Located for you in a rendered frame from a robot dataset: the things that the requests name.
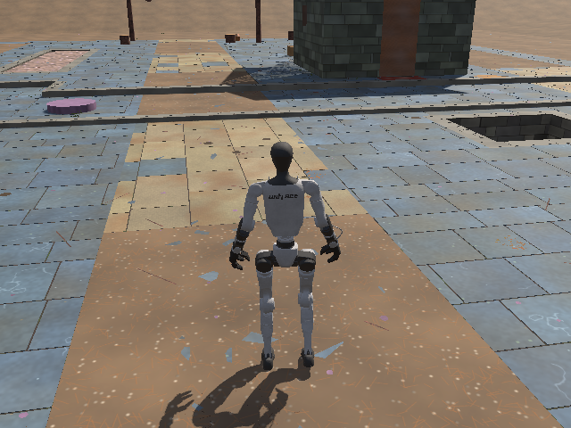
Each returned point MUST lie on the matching right robot hand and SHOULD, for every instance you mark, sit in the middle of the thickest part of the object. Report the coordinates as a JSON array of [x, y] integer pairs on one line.
[[326, 249]]

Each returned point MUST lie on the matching robot head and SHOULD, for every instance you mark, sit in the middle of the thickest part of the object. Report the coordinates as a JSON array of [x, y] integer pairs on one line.
[[282, 154]]

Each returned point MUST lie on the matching robot left forearm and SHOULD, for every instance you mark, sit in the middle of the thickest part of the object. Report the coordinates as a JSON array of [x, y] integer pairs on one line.
[[240, 239]]

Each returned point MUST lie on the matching left robot upper arm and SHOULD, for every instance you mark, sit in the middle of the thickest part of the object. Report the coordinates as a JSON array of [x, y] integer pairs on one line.
[[255, 190]]

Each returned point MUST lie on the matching robot right forearm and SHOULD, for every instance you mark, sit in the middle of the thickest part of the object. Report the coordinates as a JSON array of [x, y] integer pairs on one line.
[[329, 234]]

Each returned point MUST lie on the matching robot left thigh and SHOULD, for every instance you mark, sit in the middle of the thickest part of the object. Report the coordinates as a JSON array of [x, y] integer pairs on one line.
[[264, 268]]

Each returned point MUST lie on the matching left robot hand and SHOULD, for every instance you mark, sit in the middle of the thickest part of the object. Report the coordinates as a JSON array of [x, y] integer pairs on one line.
[[233, 257]]

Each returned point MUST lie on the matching right robot upper arm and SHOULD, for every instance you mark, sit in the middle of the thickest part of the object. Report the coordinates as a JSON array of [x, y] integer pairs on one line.
[[312, 188]]

